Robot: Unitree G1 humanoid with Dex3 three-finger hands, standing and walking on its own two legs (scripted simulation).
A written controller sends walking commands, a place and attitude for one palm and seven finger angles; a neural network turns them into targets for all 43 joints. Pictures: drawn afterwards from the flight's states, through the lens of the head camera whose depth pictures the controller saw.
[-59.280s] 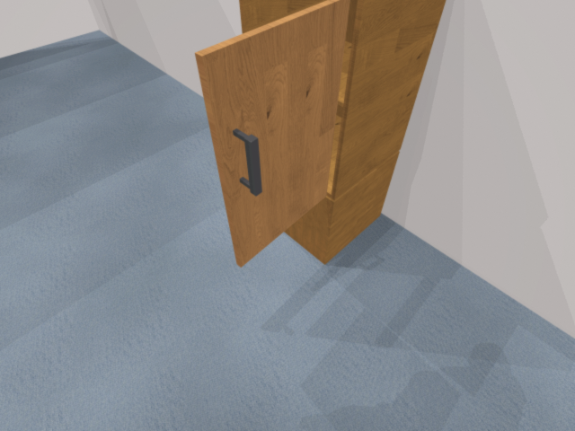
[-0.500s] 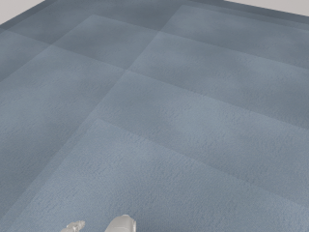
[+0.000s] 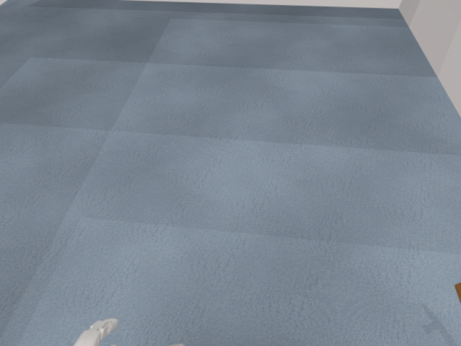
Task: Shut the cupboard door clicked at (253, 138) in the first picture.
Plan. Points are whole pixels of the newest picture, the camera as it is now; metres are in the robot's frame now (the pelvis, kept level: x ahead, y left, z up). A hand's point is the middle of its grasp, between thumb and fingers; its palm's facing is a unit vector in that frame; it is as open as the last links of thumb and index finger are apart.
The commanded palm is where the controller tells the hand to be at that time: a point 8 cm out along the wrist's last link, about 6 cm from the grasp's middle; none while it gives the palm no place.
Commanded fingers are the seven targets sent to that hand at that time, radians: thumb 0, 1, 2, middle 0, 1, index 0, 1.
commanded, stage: turn to face it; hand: left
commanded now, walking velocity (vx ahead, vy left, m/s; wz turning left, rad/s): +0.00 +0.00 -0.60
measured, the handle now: out of the picture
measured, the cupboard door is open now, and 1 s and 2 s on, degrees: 26 26 26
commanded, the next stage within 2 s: take the last steps up to it in 1.92 s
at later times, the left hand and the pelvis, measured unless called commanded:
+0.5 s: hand (138, 336) +0.16 +0.20 -0.15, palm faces -0.23 -0.95 -0.20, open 7.4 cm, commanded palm none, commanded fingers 0.00 0.90 0.90 -0.20 -0.30 -0.20 -0.30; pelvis +0.01 +0.02 +0.02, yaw -17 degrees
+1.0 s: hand (183, 311) +0.20 +0.12 -0.16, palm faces -0.51 -0.83 -0.21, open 7.4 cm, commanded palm none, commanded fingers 0.00 0.90 0.90 -0.20 -0.30 -0.20 -0.30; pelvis +0.03 -0.01 +0.01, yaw -33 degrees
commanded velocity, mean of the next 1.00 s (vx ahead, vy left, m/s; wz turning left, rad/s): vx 0.00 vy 0.00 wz -0.60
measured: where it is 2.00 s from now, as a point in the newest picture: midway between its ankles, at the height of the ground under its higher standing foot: outside the picture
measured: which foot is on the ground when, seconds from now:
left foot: up 0.00-0.32, down 0.34-0.66, up 0.68-1.00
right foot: down 0.00-0.34, up 0.36-0.66, down 0.68-1.00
